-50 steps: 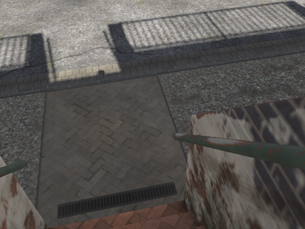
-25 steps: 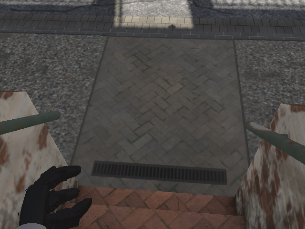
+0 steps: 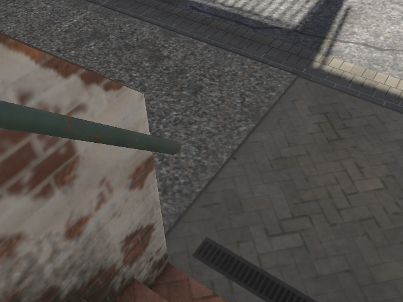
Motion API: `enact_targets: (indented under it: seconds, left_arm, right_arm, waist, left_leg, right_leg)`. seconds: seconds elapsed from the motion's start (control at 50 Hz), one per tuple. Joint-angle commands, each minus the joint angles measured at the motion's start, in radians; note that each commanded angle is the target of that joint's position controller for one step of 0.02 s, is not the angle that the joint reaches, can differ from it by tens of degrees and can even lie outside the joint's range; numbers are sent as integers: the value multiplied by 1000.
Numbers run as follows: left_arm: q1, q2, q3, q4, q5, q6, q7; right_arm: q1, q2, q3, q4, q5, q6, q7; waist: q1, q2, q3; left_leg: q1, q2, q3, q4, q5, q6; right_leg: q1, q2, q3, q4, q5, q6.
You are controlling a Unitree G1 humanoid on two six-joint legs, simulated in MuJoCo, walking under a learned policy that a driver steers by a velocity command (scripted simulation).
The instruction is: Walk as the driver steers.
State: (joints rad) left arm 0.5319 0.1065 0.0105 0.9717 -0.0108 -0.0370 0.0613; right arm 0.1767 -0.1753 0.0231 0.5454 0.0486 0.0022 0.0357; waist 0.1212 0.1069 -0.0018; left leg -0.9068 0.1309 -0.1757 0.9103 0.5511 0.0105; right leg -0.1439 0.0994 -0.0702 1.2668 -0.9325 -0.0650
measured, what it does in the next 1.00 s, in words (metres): goes down, turning right: left foot 0.24 m lower, then right foot 0.24 m lower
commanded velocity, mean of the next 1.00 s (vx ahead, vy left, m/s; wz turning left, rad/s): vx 0.49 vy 0.00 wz -0.62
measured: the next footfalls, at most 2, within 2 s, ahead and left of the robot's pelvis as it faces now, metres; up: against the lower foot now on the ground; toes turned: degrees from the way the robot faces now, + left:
left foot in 0.10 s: +0.22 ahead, +0.17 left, -0.24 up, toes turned +3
right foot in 0.48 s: +0.33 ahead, -0.10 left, -0.48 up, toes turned -6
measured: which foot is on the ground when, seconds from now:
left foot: up 0.00-0.08, down 0.10-0.46, up 0.48-0.92, down 0.94-1.00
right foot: down 0.00-0.08, up 0.10-0.46, down 0.48-0.94, up 0.96-1.00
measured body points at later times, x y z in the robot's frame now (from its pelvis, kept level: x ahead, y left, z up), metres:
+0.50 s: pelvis +0.30 +0.00 -0.32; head +0.29 -0.01 +0.13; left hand +0.47 +0.24 -0.42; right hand +0.33 -0.27 -0.45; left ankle +0.23 +0.15 -0.73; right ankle +0.33 -0.09 -1.03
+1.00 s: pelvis +0.51 -0.02 -0.56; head +0.50 -0.01 -0.11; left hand +0.78 +0.08 -0.66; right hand +0.44 -0.30 -0.66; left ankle +0.60 +0.04 -1.31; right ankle +0.34 -0.09 -0.99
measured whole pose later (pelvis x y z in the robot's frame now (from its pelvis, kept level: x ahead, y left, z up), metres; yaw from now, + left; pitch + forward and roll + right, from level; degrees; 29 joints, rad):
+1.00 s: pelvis +0.51 -0.02 -0.56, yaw -41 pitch +1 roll -1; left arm 0.24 0.22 0.03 0.68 -0.05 0.04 0.02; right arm 0.25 -0.24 -0.07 0.71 0.00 0.00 0.03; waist 0.00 0.03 -0.07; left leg -0.20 -0.04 -0.09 0.28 -0.05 0.03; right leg -0.69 0.29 0.23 2.08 -0.89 0.02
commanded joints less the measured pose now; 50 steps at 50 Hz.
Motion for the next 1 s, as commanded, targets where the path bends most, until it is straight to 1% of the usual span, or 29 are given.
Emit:
enact_targets:
  seconds: [0.02, 0.06, 0.1, 0.12, 0.14, 0.16, 0.2, 0.22, 0.24, 0.26, 0.3, 0.34, 0.42, 0.46, 0.48, 0.5, 0.52, 0.54, 0.56, 0.58, 0.6, 0.64, 0.68, 0.76, 0.88, 0.9, 0.94, 0.98, 1.0]
  left_arm:
    - [-126, 236, 58, -71, 13, -3, -6]
    - [-197, 192, 60, -54, 14, -27, -45]
    - [-397, 231, 98, -129, -11, -47, -21]
    - [-364, 146, 87, -201, -24, -46, -12]
    - [-17, 33, 51, -208, -31, -32, -37]
    - [11, 65, 53, -189, -27, -10, -51]
    - [-204, 85, 49, -251, -43, 50, -69]
    - [-245, 12, 10, -347, -57, 74, -72]
    - [-275, 88, 22, -328, -53, 84, -55]
    - [-218, 126, 35, -315, -33, 87, -55]
    - [-320, 235, 65, -326, -18, 84, -61]
    - [-402, 200, 58, -353, 0, 84, -73]
    - [-159, 273, 115, -245, -27, 103, -72]
    - [243, 377, 162, -113, 31, 98, -59]
    - [372, 352, 148, -53, 41, 90, -77]
    - [229, 374, 117, -71, 34, 80, -103]
    - [95, 345, 90, -126, 40, 59, -113]
    - [28, 254, 67, -141, 42, 44, -110]
    - [-77, 311, 81, -182, 28, 63, -95]
    - [-79, 207, 49, -176, 3, 65, -74]
    - [-106, 259, 57, -203, 18, 53, -53]
    - [-255, 186, 25, -275, -2, 102, 16]
    - [-280, 281, 48, -311, -6, 77, 28]
    - [-112, 159, 47, -252, -57, 72, 80]
    - [-203, 112, 19, -304, -43, 104, 30]
    - [-250, 114, 12, -319, -29, 97, 6]
    - [-194, 39, -8, -323, 22, 73, -54]
    - [-62, 23, -12, -345, -53, 62, -78]
    - [-119, 60, -8, -398, -75, 62, -55]
  right_arm:
    - [1, -173, -80, -42, 11, -10, 29]
    - [401, -254, -130, 152, -39, -17, 34]
    - [679, -147, -91, 302, -84, -43, 22]
    - [660, -50, -25, 355, -128, -63, 20]
    - [492, -91, -24, 276, -110, -89, 17]
    - [387, -114, -63, 257, -56, -98, 26]
    - [217, -85, -45, 252, -74, -92, -4]
    - [69, -227, -68, 222, -102, -77, -40]
    - [118, -208, -57, 206, -138, -83, -59]
    - [209, -240, -70, 231, -133, -88, -63]
    - [208, -155, -66, 235, -30, -76, -121]
    - [111, -187, -63, 222, -17, -64, -165]
    - [-54, -223, -86, 147, -7, -50, -134]
    - [-201, -220, -102, 132, 24, -55, -122]
    - [-304, -189, -112, 138, 7, -42, -137]
    - [-234, -71, -85, 50, -63, -48, -148]
    - [-133, -4, -64, -57, -59, -58, -150]
    - [-143, -59, -74, -40, -43, -46, -159]
    - [-131, -26, -69, -67, -43, -39, -156]
    - [-158, -70, -89, -20, -43, -28, -153]
    - [-100, -26, -71, -44, -46, -28, -130]
    - [-194, -13, -42, -94, -61, 11, -97]
    - [-188, -88, -94, -66, -48, 3, -57]
    - [-405, -75, -93, -172, -60, 1, -16]
    - [-53, -55, -99, -48, -52, -21, -14]
    - [125, -67, -114, 16, -61, -18, -14]
    - [435, -98, -123, 145, -43, 10, -26]
    - [366, -162, -89, 173, -41, 4, 13]
    - [305, -187, -86, 219, -52, -18, 32]
  waist:
    - [-94, -162, 142]
    - [-271, -129, -84]
    - [-513, 111, 82]
    - [-385, 102, 70]
    - [-120, 257, -85]
    - [-94, 89, -88]
    - [-27, -254, 19]
    - [39, 3, 68]
    - [-33, -151, 20]
    - [-50, -86, -89]
    - [-110, 44, -50]
    - [-102, 37, 35]
    - [0, 112, -13]
    - [203, -38, -121]
    - [315, -228, 17]
    - [166, -680, 160]
    - [-11, -720, 49]
    - [-53, -376, 28]
    - [-120, -194, -64]
    - [-105, 15, -69]
    - [-163, -91, -171]
    - [-175, -24, -158]
    - [-168, -84, -239]
    - [-81, -74, -28]
    - [-75, -236, 76]
    - [-145, -230, 64]
    - [-199, 30, -82]
    - [-133, 246, -241]
    - [-77, 184, -243]
  left_leg:
    - [318, 45, 100, -268, 55, 2]
    - [863, -93, 329, -323, 161, 5]
    - [1058, 4, 248, -452, 34, 141]
    - [1080, 28, 182, -165, 215, 126]
    - [1185, 183, -48, -38, 450, 193]
    - [1041, 248, -109, -86, -56, 205]
    - [513, 200, -26, -187, -486, 171]
    - [291, 434, -276, -209, -554, 259]
    - [283, 410, -306, -152, -469, 282]
    - [376, 347, -262, -87, -564, 237]
    - [458, 245, -59, -12, -1021, 94]
    - [262, 187, 121, 18, -1062, 44]
    - [190, 261, 263, 357, -837, -25]
    - [157, 165, 372, 996, -528, -112]
    - [-102, 2, 344, 1527, -1084, -147]
    - [-380, -189, 313, 1776, -1527, -131]
    - [-446, -160, 175, 1539, -1495, -103]
    - [-452, -101, 112, 1366, -1378, -80]
    - [-467, -83, 85, 1300, -1293, -64]
    - [-466, -86, 78, 1108, -1047, -53]
    - [-454, -88, 10, 1017, -926, -76]
    - [7, -159, 15, 313, -497, -103]
    - [230, -220, -42, 417, -198, -110]
    - [208, -215, -105, -216, -91, -121]
    - [748, -103, -14, -728, 5, -103]
    - [964, -48, 19, -789, 161, -91]
    - [1452, 148, 31, -645, 548, -22]
    - [1610, 230, -99, -170, 970, 164]
    - [1395, 298, -258, -297, 459, 336]
  right_leg:
    - [-205, -190, 249, -208, 507, -93]
    - [-203, -99, 106, 346, 957, -29]
    - [-588, 142, 168, 1075, 145, 40]
    - [-737, 150, 305, 1136, 42, 25]
    - [-860, 52, 447, 823, 167, -7]
    - [-920, -27, 410, 622, 351, -12]
    - [-758, -88, 293, 303, 716, 17]
    - [-764, -168, 249, 119, 675, 89]
    - [-704, -158, 243, 223, 798, 139]
    - [-692, -146, 262, 231, 962, 125]
    - [-777, -167, 323, -124, 1326, 78]
    - [-487, -141, 191, -409, 1499, 90]
    - [-169, -102, 45, -322, 1484, 67]
    - [269, -106, 11, -588, 1518, -36]
    - [372, -184, 202, -730, 1372, -141]
    - [260, -86, 281, -670, 2036, -131]
    - [254, -144, 568, -699, 2177, -217]
    - [166, -202, 600, -655, 1985, -226]
    - [170, -275, 697, -600, 1897, -250]
    - [71, -226, 637, -578, 1684, -157]
    - [90, -323, 818, -541, 1870, -224]
    - [-216, -162, 699, -533, 1499, -182]
    - [-206, -117, 750, -457, 1282, -196]
    - [-173, 19, 711, -329, 715, -159]
    - [-435, 145, 674, -67, 885, -136]
    - [-576, 179, 616, 103, 828, -103]
    - [-913, 188, 373, 640, 95, 17]
    - [-1210, 180, 350, 1160, -195, 143]
    - [-1116, 52, 291, 1183, -61, 178]
Velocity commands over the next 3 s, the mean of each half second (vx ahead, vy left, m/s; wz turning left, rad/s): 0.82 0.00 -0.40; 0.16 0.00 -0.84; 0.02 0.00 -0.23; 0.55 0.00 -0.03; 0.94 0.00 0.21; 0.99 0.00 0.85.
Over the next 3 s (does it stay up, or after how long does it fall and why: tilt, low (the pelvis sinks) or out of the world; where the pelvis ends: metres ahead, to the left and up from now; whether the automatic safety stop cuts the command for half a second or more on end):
stays up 1.34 -0.64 -0.87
